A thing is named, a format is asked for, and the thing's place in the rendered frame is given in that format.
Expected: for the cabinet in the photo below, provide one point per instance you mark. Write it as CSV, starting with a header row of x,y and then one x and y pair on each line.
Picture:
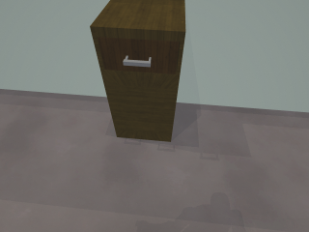
x,y
142,104

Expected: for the handle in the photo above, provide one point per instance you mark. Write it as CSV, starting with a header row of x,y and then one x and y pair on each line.
x,y
137,63

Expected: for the drawer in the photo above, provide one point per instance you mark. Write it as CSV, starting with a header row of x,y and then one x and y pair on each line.
x,y
164,54

